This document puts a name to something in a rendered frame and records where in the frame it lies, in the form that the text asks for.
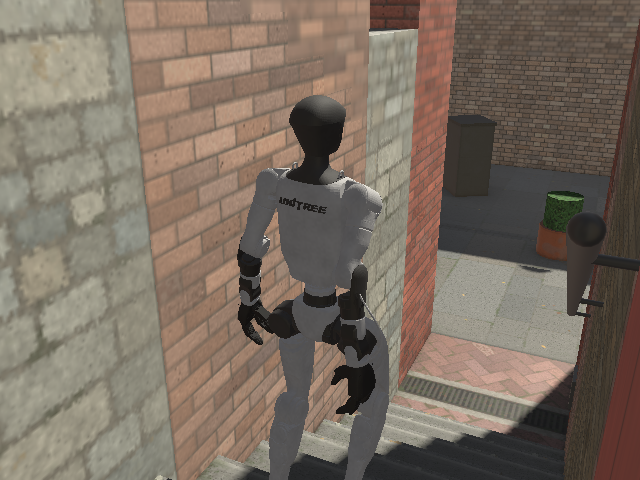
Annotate stairs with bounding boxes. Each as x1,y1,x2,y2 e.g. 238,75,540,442
154,404,565,480

